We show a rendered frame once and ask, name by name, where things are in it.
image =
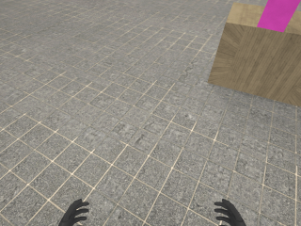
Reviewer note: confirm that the carton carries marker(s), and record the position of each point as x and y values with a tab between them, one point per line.
277	14

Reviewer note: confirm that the right robot hand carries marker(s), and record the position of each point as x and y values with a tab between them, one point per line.
234	217

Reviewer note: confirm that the pedestal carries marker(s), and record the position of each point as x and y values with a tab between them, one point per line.
256	60

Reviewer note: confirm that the left robot hand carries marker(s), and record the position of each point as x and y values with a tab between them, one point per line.
69	217

